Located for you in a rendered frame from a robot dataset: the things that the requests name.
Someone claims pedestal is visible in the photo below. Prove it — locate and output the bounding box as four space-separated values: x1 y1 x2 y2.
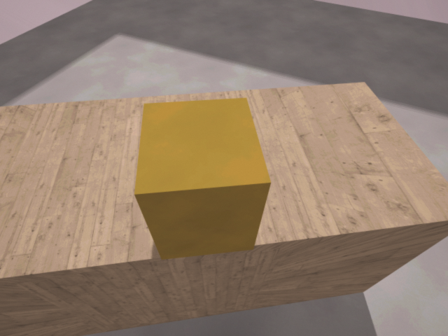
0 82 448 336

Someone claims carton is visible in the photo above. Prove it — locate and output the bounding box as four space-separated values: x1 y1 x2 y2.
134 98 271 260

